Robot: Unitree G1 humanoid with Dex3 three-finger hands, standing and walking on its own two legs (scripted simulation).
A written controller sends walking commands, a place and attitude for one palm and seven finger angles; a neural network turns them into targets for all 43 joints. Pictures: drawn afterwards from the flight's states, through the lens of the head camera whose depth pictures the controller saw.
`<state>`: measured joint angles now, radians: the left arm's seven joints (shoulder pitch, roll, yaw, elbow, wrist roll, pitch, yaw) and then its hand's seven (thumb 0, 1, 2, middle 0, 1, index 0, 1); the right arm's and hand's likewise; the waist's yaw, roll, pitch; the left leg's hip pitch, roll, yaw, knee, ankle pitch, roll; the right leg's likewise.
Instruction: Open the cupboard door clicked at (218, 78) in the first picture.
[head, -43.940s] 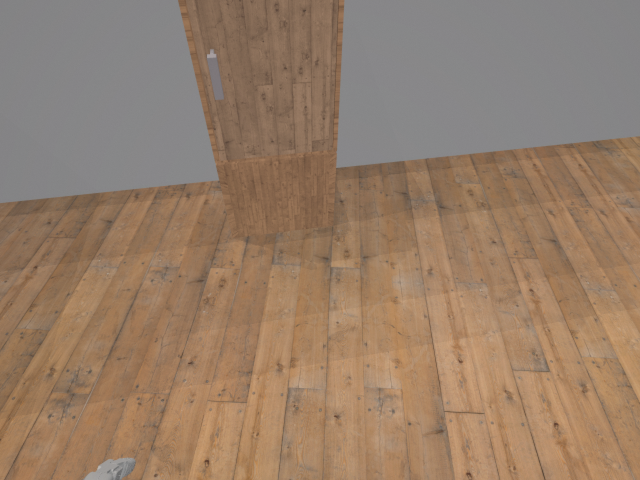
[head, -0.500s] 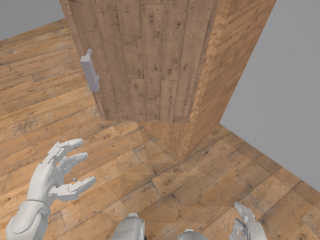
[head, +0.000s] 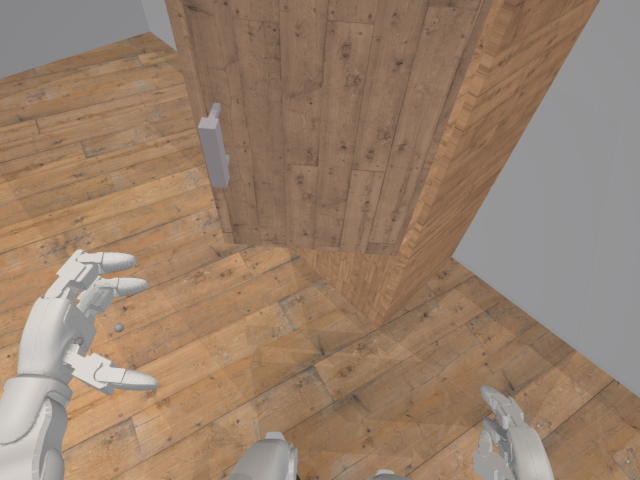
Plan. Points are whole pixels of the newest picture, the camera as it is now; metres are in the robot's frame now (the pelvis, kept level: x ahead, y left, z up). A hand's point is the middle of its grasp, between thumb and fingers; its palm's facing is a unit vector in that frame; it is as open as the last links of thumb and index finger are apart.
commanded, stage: raise the hand with hooked fingers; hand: left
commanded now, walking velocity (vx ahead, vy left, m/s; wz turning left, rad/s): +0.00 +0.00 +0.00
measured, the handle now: (218, 145) +0.59 +0.22 +0.04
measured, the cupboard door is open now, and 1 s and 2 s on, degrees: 43 43 43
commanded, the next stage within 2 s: move the hooked fingers beside the handle in 0.80 s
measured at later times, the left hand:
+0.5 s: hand (110, 308) +0.28 +0.27 +0.06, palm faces +0.00 -1.00 -0.03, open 13.9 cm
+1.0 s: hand (119, 304) +0.29 +0.26 +0.06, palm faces +0.03 -1.00 -0.03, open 13.9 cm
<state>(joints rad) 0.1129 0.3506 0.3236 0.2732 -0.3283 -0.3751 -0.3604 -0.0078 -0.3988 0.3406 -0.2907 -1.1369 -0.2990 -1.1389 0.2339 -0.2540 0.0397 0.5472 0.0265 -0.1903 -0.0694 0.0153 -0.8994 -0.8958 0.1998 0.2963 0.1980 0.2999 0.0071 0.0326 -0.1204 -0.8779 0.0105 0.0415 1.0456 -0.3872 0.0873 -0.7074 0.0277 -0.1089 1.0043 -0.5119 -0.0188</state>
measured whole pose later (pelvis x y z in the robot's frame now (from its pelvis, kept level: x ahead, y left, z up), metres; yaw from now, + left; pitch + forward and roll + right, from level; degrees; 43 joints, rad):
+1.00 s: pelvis +0.00 -0.02 +0.00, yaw +0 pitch +12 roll -4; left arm -0.06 0.42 0.41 0.50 -0.35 -0.35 -0.50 -0.01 -0.50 0.30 -0.30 -1.20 -0.31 -1.20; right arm 0.27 -0.28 0.05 0.56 0.03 -0.19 -0.08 0.02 -0.90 -0.90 0.20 0.30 0.20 0.30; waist 0.00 0.03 -0.10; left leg -0.86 0.02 0.03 1.02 -0.37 0.06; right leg -0.69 0.05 -0.11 0.98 -0.50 -0.04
